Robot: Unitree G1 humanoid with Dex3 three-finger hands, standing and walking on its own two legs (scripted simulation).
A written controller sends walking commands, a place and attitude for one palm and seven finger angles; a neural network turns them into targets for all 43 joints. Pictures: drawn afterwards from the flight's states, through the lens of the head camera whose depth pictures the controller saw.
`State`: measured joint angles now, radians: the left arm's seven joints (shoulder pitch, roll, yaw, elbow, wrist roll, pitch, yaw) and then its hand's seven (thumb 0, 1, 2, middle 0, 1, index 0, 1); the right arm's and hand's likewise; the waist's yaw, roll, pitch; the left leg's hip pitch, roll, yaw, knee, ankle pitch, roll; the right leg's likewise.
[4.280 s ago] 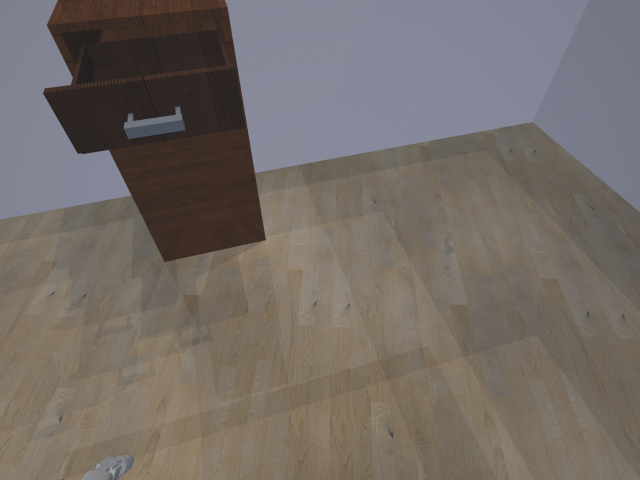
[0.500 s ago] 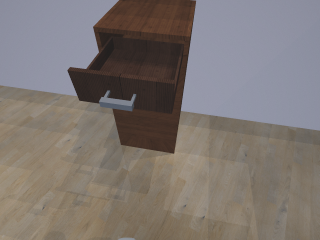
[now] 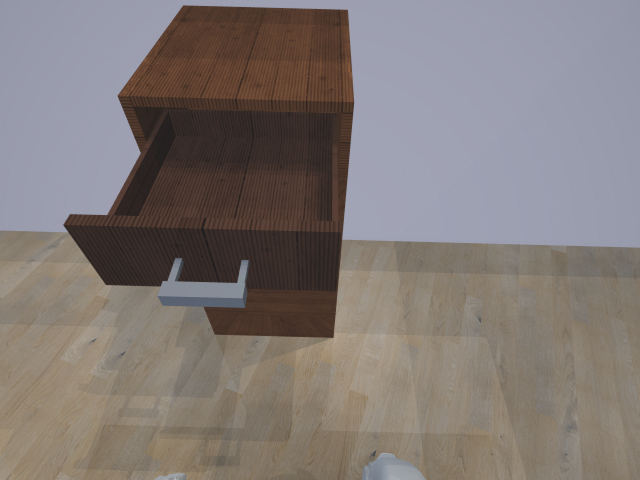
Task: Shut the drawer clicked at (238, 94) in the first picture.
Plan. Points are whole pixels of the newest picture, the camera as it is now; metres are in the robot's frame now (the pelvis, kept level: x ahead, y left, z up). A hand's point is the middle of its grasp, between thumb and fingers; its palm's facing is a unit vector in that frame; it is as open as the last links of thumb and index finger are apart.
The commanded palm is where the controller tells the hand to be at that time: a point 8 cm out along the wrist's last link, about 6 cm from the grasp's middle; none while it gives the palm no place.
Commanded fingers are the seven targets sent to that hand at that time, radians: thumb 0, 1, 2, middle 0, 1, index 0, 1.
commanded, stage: come to a stop and stand still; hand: left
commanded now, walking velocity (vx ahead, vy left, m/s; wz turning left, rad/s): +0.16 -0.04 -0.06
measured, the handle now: (207, 280) +0.37 +0.17 +0.03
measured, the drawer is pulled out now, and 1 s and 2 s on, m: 0.29 0.29 0.29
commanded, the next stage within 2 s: look again from close up in 1.78 s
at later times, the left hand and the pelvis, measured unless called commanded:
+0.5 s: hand out of the picture +0.11 +0.20 -0.16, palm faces +0.07 -0.95 -0.32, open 7.3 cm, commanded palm none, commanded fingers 0.00 0.90 0.90 -0.20 -0.30 -0.20 -0.30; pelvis +0.04 -0.01 +0.00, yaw +0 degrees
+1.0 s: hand out of the picture +0.00 +0.22 -0.16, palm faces -0.01 -0.97 -0.24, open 7.4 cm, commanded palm none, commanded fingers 0.00 0.90 0.90 -0.20 -0.30 -0.20 -0.30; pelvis +0.00 +0.03 -0.01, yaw -3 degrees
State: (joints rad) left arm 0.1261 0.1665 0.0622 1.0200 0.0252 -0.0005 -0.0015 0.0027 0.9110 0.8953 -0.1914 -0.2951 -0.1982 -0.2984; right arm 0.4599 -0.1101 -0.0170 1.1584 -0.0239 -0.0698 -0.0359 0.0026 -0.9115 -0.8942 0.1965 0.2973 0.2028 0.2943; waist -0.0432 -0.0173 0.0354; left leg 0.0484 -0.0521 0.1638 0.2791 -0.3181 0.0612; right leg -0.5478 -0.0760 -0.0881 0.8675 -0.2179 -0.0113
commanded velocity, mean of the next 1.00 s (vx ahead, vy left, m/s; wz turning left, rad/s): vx -0.03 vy -0.03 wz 0.00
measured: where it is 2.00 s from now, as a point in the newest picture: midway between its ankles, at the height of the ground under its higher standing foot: outside the picture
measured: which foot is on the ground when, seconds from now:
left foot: down 0.00-0.12, up 0.14-0.60, down 0.62-0.98, up 1.00-1.00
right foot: up 0.00-0.10, down 0.12-0.62, up 0.64-0.94, down 0.96-1.00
